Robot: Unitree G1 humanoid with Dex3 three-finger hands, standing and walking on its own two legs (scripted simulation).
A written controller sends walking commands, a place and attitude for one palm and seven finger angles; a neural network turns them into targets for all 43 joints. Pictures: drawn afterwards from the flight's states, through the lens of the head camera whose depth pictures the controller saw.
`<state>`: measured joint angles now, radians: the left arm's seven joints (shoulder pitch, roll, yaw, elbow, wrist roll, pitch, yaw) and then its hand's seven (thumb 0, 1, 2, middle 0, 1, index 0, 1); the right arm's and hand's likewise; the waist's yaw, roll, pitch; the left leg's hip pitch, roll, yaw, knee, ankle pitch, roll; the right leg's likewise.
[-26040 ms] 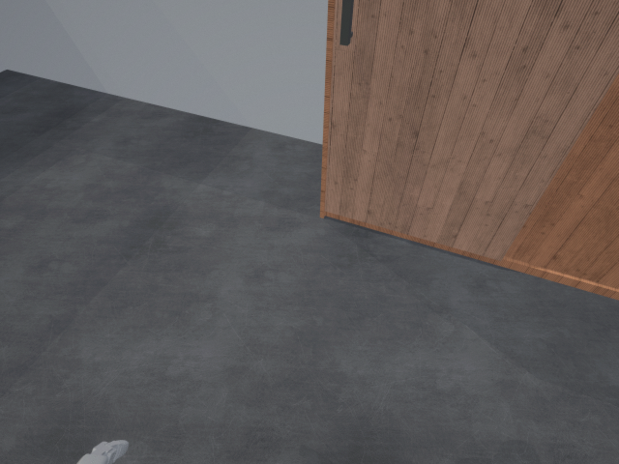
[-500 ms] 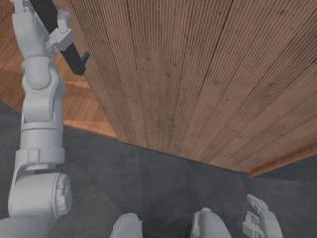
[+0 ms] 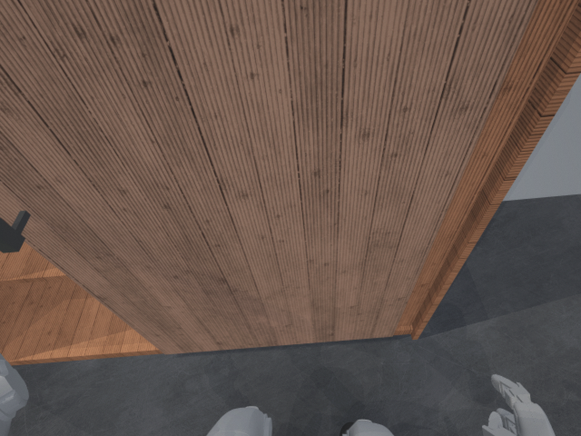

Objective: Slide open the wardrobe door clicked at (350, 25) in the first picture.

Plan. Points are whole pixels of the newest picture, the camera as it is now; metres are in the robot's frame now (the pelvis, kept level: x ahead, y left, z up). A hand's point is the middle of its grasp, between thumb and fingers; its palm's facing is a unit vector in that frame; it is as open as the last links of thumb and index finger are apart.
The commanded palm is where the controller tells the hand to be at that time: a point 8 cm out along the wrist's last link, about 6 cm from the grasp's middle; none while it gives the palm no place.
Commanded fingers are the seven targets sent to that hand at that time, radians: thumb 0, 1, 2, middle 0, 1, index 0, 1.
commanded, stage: stop walking and hold the door there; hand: left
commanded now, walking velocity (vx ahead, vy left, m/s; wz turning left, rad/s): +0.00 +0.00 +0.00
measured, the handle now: out of the picture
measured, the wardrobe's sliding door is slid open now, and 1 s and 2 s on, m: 0.67 0.67 0.67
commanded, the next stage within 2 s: none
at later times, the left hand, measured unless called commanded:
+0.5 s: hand out of the picture +0.36 +0.41 +0.20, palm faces +0.59 -0.79 -0.17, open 7.1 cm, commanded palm +0.31 +0.45 +0.17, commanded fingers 0.00 0.90 0.90 -0.45 -1.40 -0.45 -1.40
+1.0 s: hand out of the picture +0.36 +0.41 +0.20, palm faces +0.54 -0.82 -0.18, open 7.1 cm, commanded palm +0.31 +0.43 +0.17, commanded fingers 0.00 0.90 0.90 -0.45 -1.40 -0.45 -1.40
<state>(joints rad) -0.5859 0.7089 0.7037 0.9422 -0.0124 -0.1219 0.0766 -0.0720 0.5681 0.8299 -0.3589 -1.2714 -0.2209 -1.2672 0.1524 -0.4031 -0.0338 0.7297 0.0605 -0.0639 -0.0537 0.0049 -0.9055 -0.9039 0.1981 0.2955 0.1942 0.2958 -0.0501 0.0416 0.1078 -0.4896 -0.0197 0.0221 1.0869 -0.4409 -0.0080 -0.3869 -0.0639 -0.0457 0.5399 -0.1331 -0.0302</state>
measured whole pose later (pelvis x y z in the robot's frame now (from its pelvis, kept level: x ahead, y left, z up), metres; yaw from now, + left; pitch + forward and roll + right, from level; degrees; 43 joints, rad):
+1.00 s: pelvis -0.09 +0.08 +0.00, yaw -8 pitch +1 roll -1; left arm -0.72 0.75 0.49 1.12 -0.03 -0.15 0.09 -0.06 0.63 0.73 -0.30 -1.30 -0.17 -1.31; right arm 0.37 -0.32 0.00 0.76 0.05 -0.03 -0.10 0.01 -0.90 -0.90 0.20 0.30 0.20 0.30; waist -0.05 0.04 -0.03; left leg -0.35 0.04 0.16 0.49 -0.16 0.06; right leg -0.22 -0.02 -0.05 0.47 -0.27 0.02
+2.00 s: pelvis -0.07 +0.19 +0.00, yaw -2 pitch +0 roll +0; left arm -0.65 0.39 0.22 0.53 -0.07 -0.08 0.10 -0.10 0.70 0.78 -0.45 -1.40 -0.28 -1.40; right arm 0.19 -0.29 0.02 0.67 0.04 -0.06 -0.09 0.01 -0.90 -0.90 0.20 0.30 0.20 0.30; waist 0.02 0.00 0.11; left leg -0.31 0.01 0.10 0.54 -0.23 0.05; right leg -0.24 0.01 -0.06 0.57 -0.35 -0.01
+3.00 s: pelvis -0.11 +0.17 +0.00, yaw -2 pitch +4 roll -1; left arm -0.85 0.52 0.37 0.93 0.08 -0.08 0.03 -0.03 0.12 0.55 -0.43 -1.38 -0.37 -1.37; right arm 0.31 -0.27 -0.02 0.69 0.01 -0.09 -0.03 0.00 -0.90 -0.90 0.20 0.30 0.20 0.30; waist -0.06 -0.01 -0.02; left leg -0.47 0.05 0.07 0.55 -0.16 0.02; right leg -0.36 -0.01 -0.05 0.58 -0.29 0.00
